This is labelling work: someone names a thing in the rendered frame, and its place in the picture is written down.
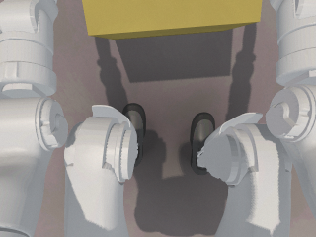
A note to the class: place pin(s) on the robot left upper arm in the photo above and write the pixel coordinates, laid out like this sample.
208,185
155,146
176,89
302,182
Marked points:
30,129

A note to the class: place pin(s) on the robot right forearm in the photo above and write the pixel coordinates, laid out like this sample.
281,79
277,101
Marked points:
296,40

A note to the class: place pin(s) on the robot right upper arm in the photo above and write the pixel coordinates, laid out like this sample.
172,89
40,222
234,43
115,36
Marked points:
292,118

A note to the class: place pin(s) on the carton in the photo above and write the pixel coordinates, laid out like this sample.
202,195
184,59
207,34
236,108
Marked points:
134,19

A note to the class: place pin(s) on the robot left forearm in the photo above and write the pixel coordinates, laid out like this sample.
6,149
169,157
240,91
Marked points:
27,48

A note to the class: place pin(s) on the right robot thigh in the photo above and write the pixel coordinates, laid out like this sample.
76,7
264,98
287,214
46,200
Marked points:
249,157

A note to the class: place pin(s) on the left robot foot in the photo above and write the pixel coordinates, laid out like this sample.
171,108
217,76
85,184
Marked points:
136,114

